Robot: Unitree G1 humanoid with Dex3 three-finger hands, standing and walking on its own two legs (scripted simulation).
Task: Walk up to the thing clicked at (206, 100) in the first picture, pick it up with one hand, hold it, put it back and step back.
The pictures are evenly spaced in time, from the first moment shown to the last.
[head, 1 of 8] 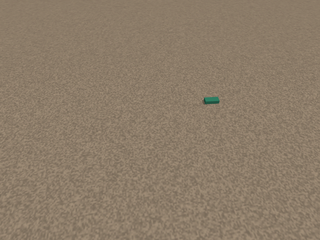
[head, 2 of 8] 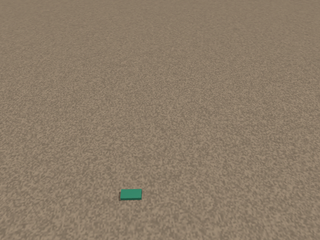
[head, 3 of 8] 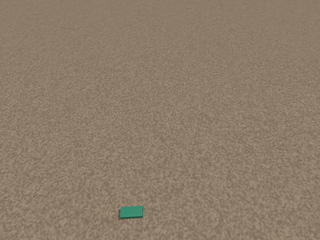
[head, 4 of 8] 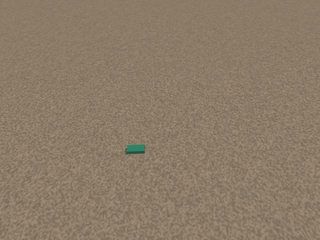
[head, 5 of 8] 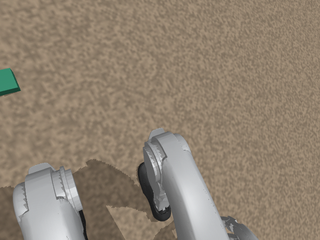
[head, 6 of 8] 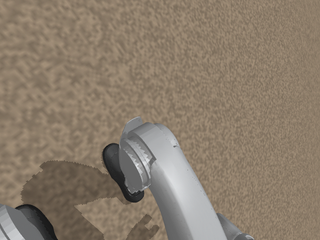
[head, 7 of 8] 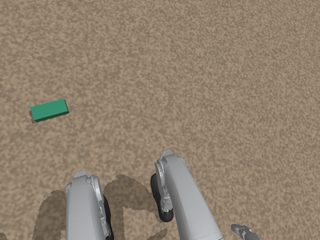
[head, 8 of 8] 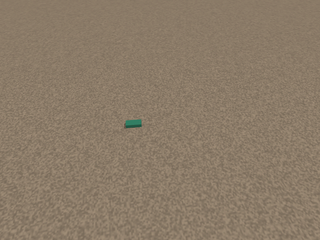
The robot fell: no
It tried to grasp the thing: yes
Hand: left
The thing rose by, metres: 0.00
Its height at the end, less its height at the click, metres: +0.00
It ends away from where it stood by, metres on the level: 0.03
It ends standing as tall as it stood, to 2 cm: yes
